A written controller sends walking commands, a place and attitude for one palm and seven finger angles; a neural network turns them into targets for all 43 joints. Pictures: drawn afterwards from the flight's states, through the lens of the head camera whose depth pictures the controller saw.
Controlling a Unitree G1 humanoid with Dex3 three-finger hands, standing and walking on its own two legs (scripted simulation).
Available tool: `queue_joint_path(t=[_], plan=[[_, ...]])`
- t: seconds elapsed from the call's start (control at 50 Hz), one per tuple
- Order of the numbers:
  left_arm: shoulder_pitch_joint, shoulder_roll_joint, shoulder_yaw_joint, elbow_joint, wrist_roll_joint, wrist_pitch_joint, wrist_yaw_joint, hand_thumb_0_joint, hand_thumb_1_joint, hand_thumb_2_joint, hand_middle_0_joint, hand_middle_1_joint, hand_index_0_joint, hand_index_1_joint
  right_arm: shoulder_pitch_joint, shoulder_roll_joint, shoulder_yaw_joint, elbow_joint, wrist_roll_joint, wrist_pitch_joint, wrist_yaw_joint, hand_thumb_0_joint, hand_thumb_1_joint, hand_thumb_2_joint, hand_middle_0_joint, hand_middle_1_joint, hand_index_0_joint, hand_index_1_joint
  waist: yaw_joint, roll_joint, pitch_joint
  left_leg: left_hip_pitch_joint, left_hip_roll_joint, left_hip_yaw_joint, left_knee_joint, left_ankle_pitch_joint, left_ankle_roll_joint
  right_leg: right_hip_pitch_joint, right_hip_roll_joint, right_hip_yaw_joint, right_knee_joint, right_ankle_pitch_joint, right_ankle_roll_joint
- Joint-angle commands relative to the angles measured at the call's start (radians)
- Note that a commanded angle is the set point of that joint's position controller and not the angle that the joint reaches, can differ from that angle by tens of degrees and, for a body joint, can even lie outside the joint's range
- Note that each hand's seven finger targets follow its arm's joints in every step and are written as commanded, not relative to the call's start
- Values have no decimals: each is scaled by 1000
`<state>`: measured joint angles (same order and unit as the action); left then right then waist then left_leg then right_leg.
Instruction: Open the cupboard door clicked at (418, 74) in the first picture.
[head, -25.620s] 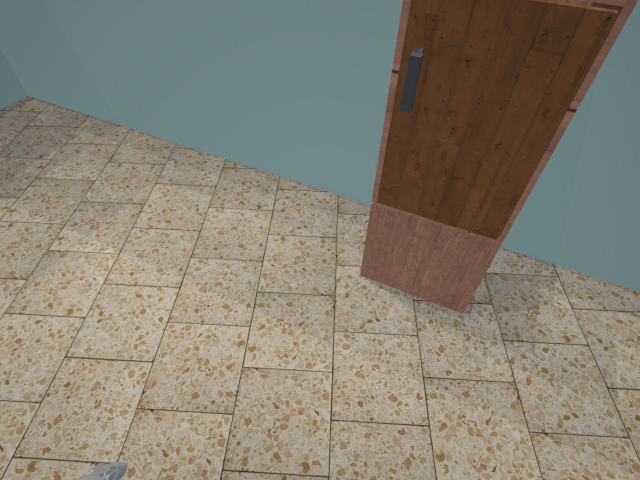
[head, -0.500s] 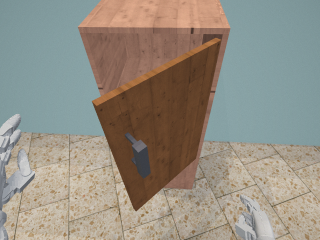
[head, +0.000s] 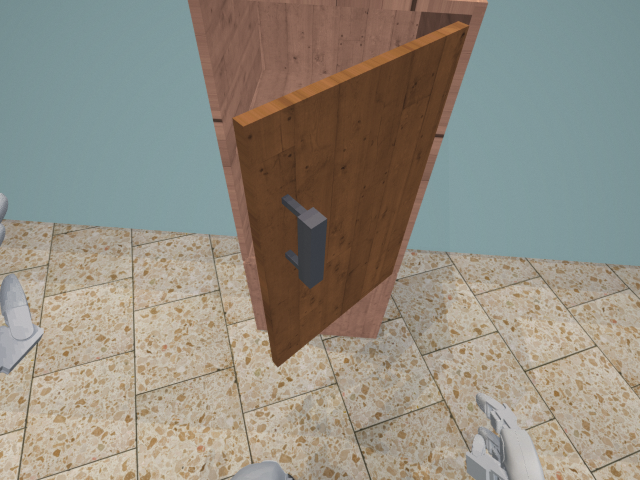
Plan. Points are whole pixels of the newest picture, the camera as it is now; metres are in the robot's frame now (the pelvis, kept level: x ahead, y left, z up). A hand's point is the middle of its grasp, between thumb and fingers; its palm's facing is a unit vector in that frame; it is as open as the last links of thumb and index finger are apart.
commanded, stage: step back with the hand held close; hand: left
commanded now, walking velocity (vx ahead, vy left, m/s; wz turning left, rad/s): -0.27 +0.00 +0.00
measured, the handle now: (300, 241) +0.38 +0.06 +0.08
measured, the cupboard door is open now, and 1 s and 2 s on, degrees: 46 46 46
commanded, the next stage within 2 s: stop stepping back and stand still in 0.40 s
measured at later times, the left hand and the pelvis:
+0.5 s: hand out of the picture +0.12 +0.26 +0.18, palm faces +0.35 -0.82 -0.45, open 7.4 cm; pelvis -0.10 +0.01 +0.00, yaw -4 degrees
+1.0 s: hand out of the picture +0.00 +0.30 +0.18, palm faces +0.43 -0.81 -0.40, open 7.4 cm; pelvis -0.20 +0.04 +0.01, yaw -3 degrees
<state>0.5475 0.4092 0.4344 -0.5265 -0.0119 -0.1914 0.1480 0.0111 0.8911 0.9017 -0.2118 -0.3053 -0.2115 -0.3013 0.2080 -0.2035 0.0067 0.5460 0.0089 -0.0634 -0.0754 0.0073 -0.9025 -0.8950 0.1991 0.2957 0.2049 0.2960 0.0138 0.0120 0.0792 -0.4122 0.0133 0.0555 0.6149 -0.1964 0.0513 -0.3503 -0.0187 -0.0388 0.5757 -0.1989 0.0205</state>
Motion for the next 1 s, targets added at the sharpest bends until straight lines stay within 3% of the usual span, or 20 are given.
queue_joint_path(t=[0.0, 0.08, 0.14, 0.16, 0.2, 0.34, 0.36, 0.42, 0.48, 0.52, 0.56, 0.58, 0.62, 0.68, 0.76, 0.78, 0.8, 0.82, 0.86, 0.98], plan=[[-46, 168, 100, -222, -15, -64, 29, 0, 900, 900, -200, -300, -200, -300, -58, -137, -66, -121, -5, -59, -11, 0, -900, -900, 200, 300, 200, 300, -24, -109, -125, 78, 7, -64, 60, -268, -38, -119, -167, 249, -282, -329, -107], [-68, 192, 114, -247, -20, -58, 48, 0, 900, 900, -200, -300, -200, -300, -67, -129, -55, -92, -9, -53, -14, 0, -900, -900, 200, 300, 200, 300, -33, -63, -148, 186, 18, -101, 27, -195, -32, -184, -169, 161, -204, -197, -95], [-73, 192, 155, -288, -13, -81, 47, 0, 900, 900, -200, -300, -200, -300, -111, -164, -54, -126, -16, -76, -30, 0, -900, -900, 200, 300, 200, 300, -20, 358, -111, -244, 299, -491, -528, -650, 79, 123, 88, 17, 330, -255, 8], [-102, 225, 169, -294, -6, -86, 49, 0, 900, 900, -200, -300, -200, -300, -110, -137, -60, -122, -22, -84, -32, 0, -900, -900, 200, 300, 200, 300, -22, 332, -128, -274, 349, -549, -581, -583, 107, 145, 100, 70, 558, -286, -3], [-58, 210, 167, -239, -18, -91, 46, 0, 900, 900, -200, -300, -200, -300, -100, -131, -77, -92, -17, -104, -8, 0, -900, -900, 200, 300, 200, 300, -10, 141, -169, -103, 307, -404, -460, -398, 102, 40, 96, 95, 605, -308, -15], [-16, 161, 72, -230, -58, -58, 25, 0, 900, 900, -200, -300, -200, -300, -100, -118, -55, -64, -18, -105, 26, 0, -900, -900, 200, 300, 200, 300, 3, 237, -221, 78, 177, -187, -489, -239, -41, 203, 109, -51, -56, -340, -59], [5, 173, 85, -210, -61, -58, 21, 0, 900, 900, -200, -300, -200, -300, -85, -113, -56, -52, -19, -94, 27, 0, -900, -900, 200, 300, 200, 300, 0, 208, -207, 123, 143, -137, -414, -155, -66, 196, 75, -30, -234, -260, -69], [-102, 287, 143, -259, -64, -93, 16, 0, 900, 900, -200, -300, -200, -300, -119, -96, -37, -46, -26, -75, 10, 0, -900, -900, 200, 300, 200, 300, 7, -142, -166, 208, 0, -36, 219, -160, -98, -99, -309, 275, -402, 203, -183], [-107, 251, 126, -200, -36, -53, 3, 0, 900, 900, -200, -300, -200, -300, -124, -88, -38, -60, 0, -73, -12, 0, -900, -900, 200, 300, 200, 300, -10, -264, -176, -8, -2, -68, 257, -207, -73, 172, -251, 126, -160, 746, -146], [-44, 203, 114, -162, -44, -18, -2, 0, 900, 900, -200, -300, -200, -300, -137, -90, -17, -77, 3, -60, -30, 0, -900, -900, 200, 300, 200, 300, -28, -102, -153, 124, -19, -18, -47, 15, -61, 156, -153, 67, -70, 646, -82], [-49, 242, 137, -266, -52, -26, 1, 0, 900, 900, -200, -300, -200, -300, -123, -149, -47, -92, 2, -83, -31, 0, -900, -900, 200, 300, 200, 300, -5, 225, -247, 373, 167, -228, -251, 567, 1, 58, 2, -6, 131, 38, 2], [-65, 199, 102, -270, -62, -53, -4, 0, 900, 900, -200, -300, -200, -300, -84, -137, -47, -86, 2, -110, -15, 0, -900, -900, 200, 300, 200, 300, -6, 228, -249, 378, 225, -297, -308, 549, 43, 48, 48, 55, 188, -333, -13], [-26, 225, 146, -281, -59, -59, 5, 0, 900, 900, -200, -300, -200, -300, -80, -117, -48, -78, -19, -144, -2, 0, -900, -900, 200, 300, 200, 300, -11, 254, -265, 308, 266, -463, -438, 117, 18, 39, 60, 96, 270, -360, -13], [107, 203, 145, -288, -44, -47, 19, 0, 900, 900, -200, -300, -200, -300, -95, -116, -43, -91, -20, -135, 10, 0, -900, -900, 200, 300, 200, 300, -3, 223, -198, 72, 183, -299, -566, -392, -19, 209, 81, 9, 163, -295, -31], [115, 198, 122, -209, -28, -26, 18, 0, 900, 900, -200, -300, -200, -300, -96, -124, -53, -95, -25, -97, 6, 0, -900, -900, 200, 300, 200, 300, 0, 188, -123, -125, 79, -121, -474, -422, -89, 402, 96, -65, -133, -288, -64], [81, 195, 102, -202, -25, -25, 12, 0, 900, 900, -200, -300, -200, -300, -88, -112, -53, -88, -20, -86, 2, 0, -900, -900, 200, 300, 200, 300, -7, 26, -126, -23, 14, -44, -252, -318, -79, 290, 14, 9, -293, -275, -84], [52, 225, 121, -197, -28, -25, 8, 0, 900, 900, -200, -300, -200, -300, -81, -116, -62, -73, -21, -70, -2, 0, -900, -900, 200, 300, 200, 300, -19, -164, -141, 91, -39, -27, 133, -199, -78, 45, -180, 270, -428, -400, -160], [-57, 249, 136, -242, -44, -27, 3, 0, 900, 900, -200, -300, -200, -300, -94, -138, -65, -58, -30, -62, -5, 0, -900, -900, 200, 300, 200, 300, -19, -199, -106, 31, -35, -52, 389, -149, -78, -112, -333, 396, -471, -456, -232], [-153, 223, 106, -187, -39, -23, -3, 0, 900, 900, -200, -300, -200, -300, -66, -129, -58, -37, -19, -73, -4, 0, -900, -900, 200, 300, 200, 300, -47, -160, -104, -70, -2, -78, 562, -133, -76, -152, -300, 372, -455, -626, -208], [-200, 156, 34, -121, 0, -53, 29, 0, 900, 900, -200, -300, -200, -300, -75, -120, -38, -29, -27, -127, -50, 0, -900, -900, 200, 300, 200, 300, -31, -37, -58, 186, 10, 51, -110, -217, -7, -48, -177, 168, -284, -496, -152]])
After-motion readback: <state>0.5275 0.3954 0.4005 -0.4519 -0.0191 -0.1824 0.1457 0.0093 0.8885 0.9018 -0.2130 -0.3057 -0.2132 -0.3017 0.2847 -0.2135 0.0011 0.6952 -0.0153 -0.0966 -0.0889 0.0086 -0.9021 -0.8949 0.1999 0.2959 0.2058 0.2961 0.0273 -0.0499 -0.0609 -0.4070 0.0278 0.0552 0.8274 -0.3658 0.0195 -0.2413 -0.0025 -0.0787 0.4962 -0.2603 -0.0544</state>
